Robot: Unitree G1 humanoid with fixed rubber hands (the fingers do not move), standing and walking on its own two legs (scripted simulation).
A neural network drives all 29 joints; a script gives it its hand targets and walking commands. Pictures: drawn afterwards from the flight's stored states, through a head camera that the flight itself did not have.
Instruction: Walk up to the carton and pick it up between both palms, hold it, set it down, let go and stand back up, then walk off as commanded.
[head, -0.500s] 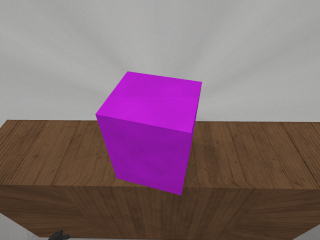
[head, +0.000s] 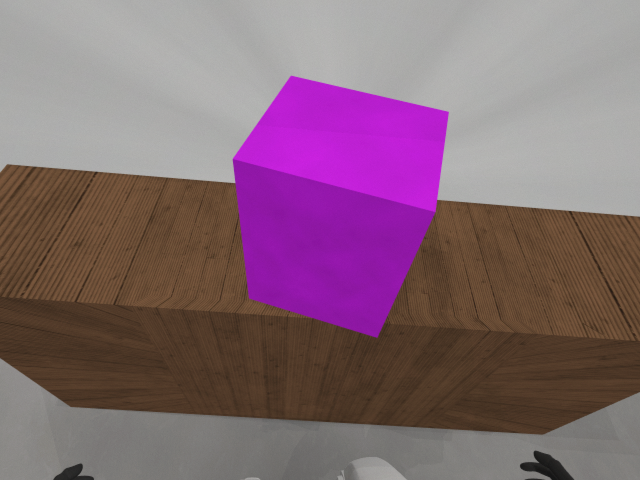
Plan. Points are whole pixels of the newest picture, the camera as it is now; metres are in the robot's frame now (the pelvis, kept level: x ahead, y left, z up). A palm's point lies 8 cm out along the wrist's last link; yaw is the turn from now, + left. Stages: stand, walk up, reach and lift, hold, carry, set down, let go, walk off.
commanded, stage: walk off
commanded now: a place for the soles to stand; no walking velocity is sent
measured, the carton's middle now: (337, 216) +0.48 -0.05 +0.04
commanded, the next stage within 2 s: stand in 1.98 s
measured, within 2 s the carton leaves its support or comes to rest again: neither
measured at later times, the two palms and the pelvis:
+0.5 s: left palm out of the picture +0.03 +0.26 -0.08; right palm out of the picture +0.05 -0.35 -0.14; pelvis -0.07 -0.04 -0.01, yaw +1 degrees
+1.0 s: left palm out of the picture -0.03 +0.33 -0.12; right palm out of the picture -0.03 -0.29 -0.06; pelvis -0.14 +0.01 +0.00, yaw +1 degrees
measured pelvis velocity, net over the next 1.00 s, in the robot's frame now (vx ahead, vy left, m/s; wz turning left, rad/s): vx -0.14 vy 0.01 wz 0.02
